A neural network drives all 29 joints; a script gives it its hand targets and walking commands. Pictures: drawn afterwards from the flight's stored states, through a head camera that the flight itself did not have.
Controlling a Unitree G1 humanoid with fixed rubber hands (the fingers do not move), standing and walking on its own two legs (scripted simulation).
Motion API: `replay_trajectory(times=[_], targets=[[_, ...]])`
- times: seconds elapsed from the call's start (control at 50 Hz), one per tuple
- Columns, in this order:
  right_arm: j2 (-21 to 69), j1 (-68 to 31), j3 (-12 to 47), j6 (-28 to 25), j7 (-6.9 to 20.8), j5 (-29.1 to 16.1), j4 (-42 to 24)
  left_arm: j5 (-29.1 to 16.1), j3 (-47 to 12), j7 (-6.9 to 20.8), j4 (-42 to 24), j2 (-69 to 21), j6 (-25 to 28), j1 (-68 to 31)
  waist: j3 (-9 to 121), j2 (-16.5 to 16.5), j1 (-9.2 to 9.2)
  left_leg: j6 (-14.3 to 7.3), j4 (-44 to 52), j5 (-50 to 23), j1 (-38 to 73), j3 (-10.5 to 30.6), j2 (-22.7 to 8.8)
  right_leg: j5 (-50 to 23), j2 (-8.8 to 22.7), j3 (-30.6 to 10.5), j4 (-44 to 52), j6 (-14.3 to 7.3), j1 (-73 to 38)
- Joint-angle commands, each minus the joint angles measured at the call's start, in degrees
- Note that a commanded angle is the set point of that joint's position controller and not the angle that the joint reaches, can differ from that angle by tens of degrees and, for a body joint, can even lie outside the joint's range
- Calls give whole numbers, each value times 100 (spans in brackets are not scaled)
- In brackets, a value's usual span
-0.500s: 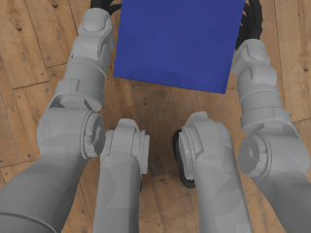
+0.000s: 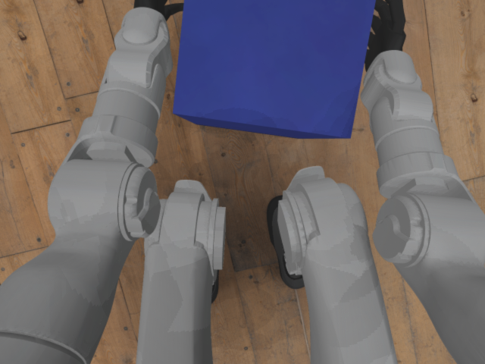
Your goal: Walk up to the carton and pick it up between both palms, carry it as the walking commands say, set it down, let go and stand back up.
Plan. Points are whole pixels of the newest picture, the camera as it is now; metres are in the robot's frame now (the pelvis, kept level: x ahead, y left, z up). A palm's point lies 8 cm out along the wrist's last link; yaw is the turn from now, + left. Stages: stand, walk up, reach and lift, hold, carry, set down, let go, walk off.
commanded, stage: set down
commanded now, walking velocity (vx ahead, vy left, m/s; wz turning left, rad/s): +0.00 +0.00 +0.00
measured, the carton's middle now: (266, 35) +0.54 -0.06 -0.21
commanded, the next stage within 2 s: none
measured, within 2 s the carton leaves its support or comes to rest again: neither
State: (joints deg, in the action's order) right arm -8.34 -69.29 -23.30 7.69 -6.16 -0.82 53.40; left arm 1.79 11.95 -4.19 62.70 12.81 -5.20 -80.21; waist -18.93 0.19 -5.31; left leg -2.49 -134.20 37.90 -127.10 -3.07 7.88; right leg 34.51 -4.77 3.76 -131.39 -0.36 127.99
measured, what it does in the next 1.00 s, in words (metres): stands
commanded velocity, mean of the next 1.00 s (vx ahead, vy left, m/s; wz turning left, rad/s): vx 0.00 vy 0.00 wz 0.00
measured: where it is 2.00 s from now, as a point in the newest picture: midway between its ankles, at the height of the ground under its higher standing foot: (248, 265)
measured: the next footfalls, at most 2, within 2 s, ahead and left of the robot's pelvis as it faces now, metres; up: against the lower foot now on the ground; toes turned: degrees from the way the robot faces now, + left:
none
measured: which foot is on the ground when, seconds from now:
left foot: down 0.00-1.00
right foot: down 0.00-1.00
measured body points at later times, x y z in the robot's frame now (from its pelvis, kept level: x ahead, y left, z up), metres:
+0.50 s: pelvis +0.00 +0.00 +0.01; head +0.35 +0.01 +0.28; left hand +0.52 +0.12 -0.19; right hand +0.47 -0.22 -0.18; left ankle +0.09 +0.09 -0.31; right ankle +0.11 -0.10 -0.31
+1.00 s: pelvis -0.01 -0.01 +0.02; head +0.35 -0.02 +0.28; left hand +0.55 +0.14 -0.13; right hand +0.48 -0.24 -0.14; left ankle +0.09 +0.09 -0.31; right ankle +0.11 -0.10 -0.31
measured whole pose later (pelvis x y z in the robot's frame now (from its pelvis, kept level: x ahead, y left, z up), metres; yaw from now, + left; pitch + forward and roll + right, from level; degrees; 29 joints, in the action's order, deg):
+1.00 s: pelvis -0.01 -0.01 +0.02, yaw +0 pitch +27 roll +0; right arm -14.7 -65.1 -12.6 11.3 -9.7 -15.1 37.6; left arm -11.4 2.7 -5.9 45.1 24.5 -12.5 -75.3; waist -30.1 0.3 -5.2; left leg -2.4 -129.9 37.3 -119.1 -3.4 4.4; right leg 32.8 -3.4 4.4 -127.6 -3.1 121.4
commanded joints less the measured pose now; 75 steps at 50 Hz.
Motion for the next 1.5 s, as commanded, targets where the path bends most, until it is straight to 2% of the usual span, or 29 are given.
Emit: replay_trajectory(times=[0.0, 0.16, 0.3, 0.34, 0.38, 0.4, 0.42, 0.44, 0.48, 0.58, 0.6, 0.64, 0.72, 0.8, 0.82, 0.86, 1.0, 1.08, 1.1, 1.14, 1.16, 1.24, 1.28, 1.34, 1.36, 1.38, 1.4, 1.42, 1.48], targets=[[4255, -2954, 1710, 22, 1293, -100, -378, 23, -1497, 1086, 210, -4470, -296, -1827, 5361, -511, -119, -53, 1615, -1684, 2100, 763, 4, -1935, -176, -167, 965, 134, -2314], [2808, -2475, 1175, -152, 973, 58, -198, -95, -1421, 747, 228, -3077, -208, -1552, 5527, -600, -106, 2, 1650, -1737, 2454, 879, -91, -1833, -101, -183, 960, 137, -2351], [-516, -1172, 472, -550, 127, -92, 255, -423, -1045, -5, 312, 134, 30, -853, 5621, -536, -201, 109, 1743, -1543, 2577, 971, -335, -1868, 105, -279, 1111, 216, -2645], [-462, -1173, 569, -598, -10, -396, 110, -552, -1163, -126, -129, 458, 139, -1086, 5907, -688, -26, 125, 1784, -1657, 2758, 847, -331, -1929, 102, -314, 1241, 196, -2620], [-788, -976, 610, -710, -134, -526, 113, -750, -1163, -221, -519, 806, 259, -1244, 6396, -678, -250, 180, 1746, -1886, 3145, 933, -413, -2153, 143, -320, 1248, 161, -2683], [-820, -1224, 681, -735, -167, -728, 37, -761, -1125, -256, -795, 1008, 314, -1531, 6679, -789, -93, 195, 1742, -2163, 3326, 914, -410, -2417, 190, -345, 1246, 184, -2842], [-1066, -1177, 561, -811, -212, -714, -317, -952, -1235, -293, -1365, 944, 380, -1612, 7226, -818, -421, 225, 1654, -2443, 3638, 954, -418, -2649, 165, -334, 1239, 131, -2872], [-987, -1339, 683, -812, -218, -929, -638, -975, -1096, -312, -1910, 1228, 427, -1863, 7591, -869, -195, 183, 1605, -2710, 3699, 934, -432, -2923, 178, -414, 1190, 84, -3018], [-1104, -1389, 785, -895, -272, -1134, -1087, -1184, -1144, -361, -2431, 1366, 497, -1846, 8684, -879, -321, 179, 1395, -3215, 4062, 917, -466, -3509, 188, -547, 1121, 54, -3594], [-1306, -1827, 1161, -691, -204, -1567, -1955, -1827, -1717, -209, -2947, 1233, 171, -2085, 9502, -868, -475, 52, 1298, -3513, 4534, 946, -531, -3547, 229, -408, 1048, 36, -3842], [-1475, -1646, 1121, -639, -196, -1502, -2155, -1873, -1732, -174, -2989, 1300, 100, -1883, 9476, -857, -724, 69, 1220, -3412, 4554, 880, -539, -3623, 171, -411, 1139, 19, -4124], [-1580, -1454, 1043, -534, -189, -1377, -1960, -1854, -1715, -127, -2477, 1272, -38, -1682, 8958, -910, -725, 67, 1232, -3049, 4342, 845, -533, -3336, 206, -393, 1127, 44, -3963], [-1442, -1172, 1006, -345, -174, -1348, -1429, -1400, -1087, -120, -1756, 1799, -131, -1440, 8282, -604, -216, -21, 1356, -2130, 3749, 721, -525, -2723, 279, -514, 1210, 126, -4034], [-1651, -853, 602, -172, -300, -1254, -1870, -1104, -543, -250, -2455, 2080, -249, -1370, 9340, -528, -243, 5, 1566, -2014, 4129, 603, -491, -2932, 237, -500, 1373, 133, -4943], [-1374, -967, 794, -92, -275, -1370, -2078, -1090, -544, -229, -2479, 2052, -281, -1347, 9512, -428, -36, -30, 1640, -2006, 4218, 572, -438, -2842, 204, -528, 1505, 129, -5102], [-1352, -1026, 971, 43, -331, -1458, -2076, -1281, -879, -203, -2405, 1720, -408, -1364, 9644, -675, -110, -29, 1709, -1928, 4355, 443, -428, -2705, 203, -588, 1654, 83, -5345], [-1768, -1201, 651, 446, -538, -1022, -4253, -1353, -409, -97, -3731, 1994, -800, -1216, 10959, 9, -445, -85, 2200, -2348, 4610, 480, -250, -3532, 120, -494, 2161, 91, -6608], [-1770, -973, 595, 639, -491, -913, -3640, -1085, -415, -118, -3830, 2117, -901, -1424, 10026, -396, -287, -49, 2617, -2151, 4841, 610, -265, -3169, 99, -487, 2382, 19, -5672], [-1800, -911, 525, 647, -485, -833, -3739, -1154, -381, -93, -4040, 2183, -907, -1368, 10362, -219, -518, -38, 2615, -2229, 5040, 666, -261, -3265, 108, -484, 2506, 43, -5985], [-1567, -789, 608, 723, -448, -967, -3321, -1020, -360, -57, -3692, 2158, -942, -1430, 9880, -448, -403, -24, 2808, -1985, 5035, 593, -270, -2882, 120, -481, 2706, 65, -5669], [-1441, -981, 717, 757, -446, -1061, -3643, -887, -191, -39, -3766, 2320, -958, -1481, 10109, -405, -110, -63, 2826, -2099, 5172, 532, -232, -2944, 118, -596, 2836, 105, -5865], [-1229, -791, 889, 905, -340, -1387, -3587, -981, -384, 76, -3752, 2162, -1130, -1433, 10628, -502, -128, -79, 3288, -2214, 5717, 510, -267, -3008, 135, -545, 3236, 113, -6374], [-1296, -996, 911, 996, -381, -1355, -4106, -899, -209, 125, -3789, 2219, -1186, -1144, 11137, -326, 127, -78, 3448, -2371, 5806, 428, -201, -3200, 136, -648, 3446, 130, -7000], [-1590, -1015, 777, 1153, -436, -1315, -4402, -922, -152, 171, -3848, 2427, -1333, -1189, 11493, -360, -45, -49, 3724, -2137, 5732, 341, -210, -3050, 163, -735, 3767, 167, -7696], [-1452, -1118, 965, 1241, -452, -1347, -4193, -959, -225, 186, -3840, 2417, -1350, -1320, 11274, -348, 161, -72, 3894, -2033, 5665, 349, -191, -2913, 161, -680, 3800, 175, -7592], [-1524, -991, 817, 1245, -481, -1194, -3982, -912, -164, 186, -3422, 2456, -1395, -1204, 10865, -370, -64, -69, 3991, -1857, 5606, 409, -251, -2717, 200, -619, 3896, 207, -7284], [-1547, -1080, 863, 1259, -486, -1160, -4382, -927, -125, 220, -3825, 2415, -1379, -1167, 11094, -212, 85, -59, 4069, -2022, 5848, 375, -178, -2816, 183, -697, 4079, 199, -7581], [-1683, -921, 574, 1290, -556, -955, -4217, -842, -60, 226, -3749, 2595, -1399, -1251, 10904, -312, -166, -60, 4220, -1815, 5852, 442, -259, -2718, 191, -606, 4143, 185, -7448], [-1711, -1007, 560, 1347, -583, -981, -4563, -1110, -149, 244, -4219, 2527, -1417, -1450, 11387, -263, -273, 1, 4383, -1962, 6071, 408, -222, -2955, 198, -655, 4345, 138, -7938]])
